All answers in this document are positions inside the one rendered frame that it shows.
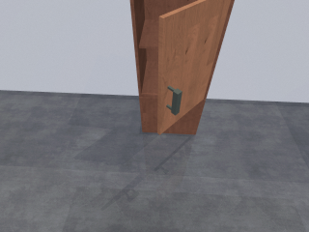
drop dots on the handle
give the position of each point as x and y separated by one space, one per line
176 100

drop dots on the cupboard door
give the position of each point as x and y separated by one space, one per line
188 39

